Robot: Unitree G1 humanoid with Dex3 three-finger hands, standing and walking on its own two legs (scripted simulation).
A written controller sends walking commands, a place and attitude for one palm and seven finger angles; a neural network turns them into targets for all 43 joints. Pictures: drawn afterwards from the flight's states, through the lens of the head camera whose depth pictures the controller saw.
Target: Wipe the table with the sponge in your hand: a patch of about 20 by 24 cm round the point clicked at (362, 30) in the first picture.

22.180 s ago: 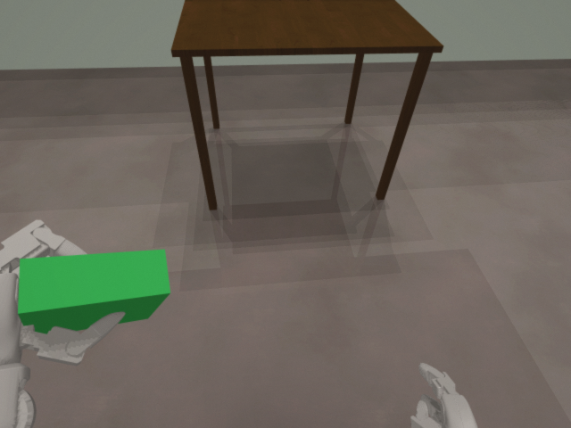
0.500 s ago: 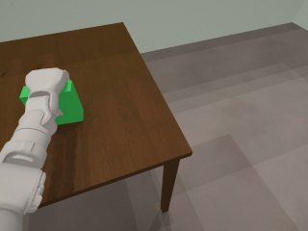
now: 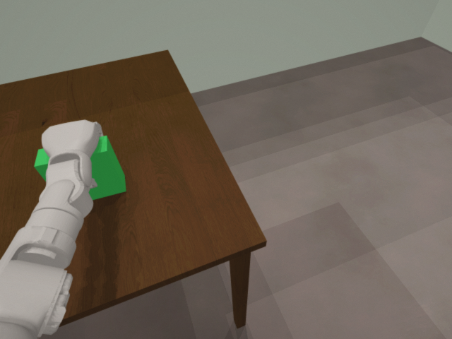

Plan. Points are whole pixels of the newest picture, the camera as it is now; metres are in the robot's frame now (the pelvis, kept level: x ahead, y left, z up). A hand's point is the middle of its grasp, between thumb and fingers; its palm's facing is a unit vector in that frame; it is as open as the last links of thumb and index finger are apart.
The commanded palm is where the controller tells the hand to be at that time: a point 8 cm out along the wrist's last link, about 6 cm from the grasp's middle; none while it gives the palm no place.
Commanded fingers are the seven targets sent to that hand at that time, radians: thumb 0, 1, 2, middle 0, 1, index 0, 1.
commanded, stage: wipe back along the middle lane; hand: left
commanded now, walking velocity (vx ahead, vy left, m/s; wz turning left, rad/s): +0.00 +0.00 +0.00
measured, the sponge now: (89, 178) +0.40 +0.30 +0.05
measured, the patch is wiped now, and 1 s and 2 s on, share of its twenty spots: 0.70 0.85 0.90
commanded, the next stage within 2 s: slide across to the third lane in 1.46 s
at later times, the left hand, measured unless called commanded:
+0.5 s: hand (88, 174) +0.38 +0.27 +0.10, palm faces +0.01 -0.01 -1.00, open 9.2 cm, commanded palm +0.33 +0.26 +0.13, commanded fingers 0.00 0.10 1.30 -1.20 -1.60 -1.20 -1.60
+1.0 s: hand (91, 196) +0.33 +0.25 +0.10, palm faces +0.09 -0.05 -0.99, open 9.1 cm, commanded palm +0.28 +0.23 +0.12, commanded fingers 0.00 0.10 1.30 -1.20 -1.60 -1.20 -1.60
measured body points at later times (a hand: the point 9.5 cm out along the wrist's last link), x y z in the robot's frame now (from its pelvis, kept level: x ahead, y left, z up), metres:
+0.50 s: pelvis +0.02 +0.00 +0.00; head +0.03 -0.04 +0.45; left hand +0.37 +0.27 +0.15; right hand +0.19 -0.25 -0.11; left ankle +0.01 +0.11 -0.73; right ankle -0.06 -0.12 -0.73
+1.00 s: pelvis +0.01 +0.00 +0.00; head +0.00 -0.04 +0.45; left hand +0.32 +0.25 +0.15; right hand +0.21 -0.22 -0.10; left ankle +0.01 +0.11 -0.73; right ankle -0.06 -0.12 -0.73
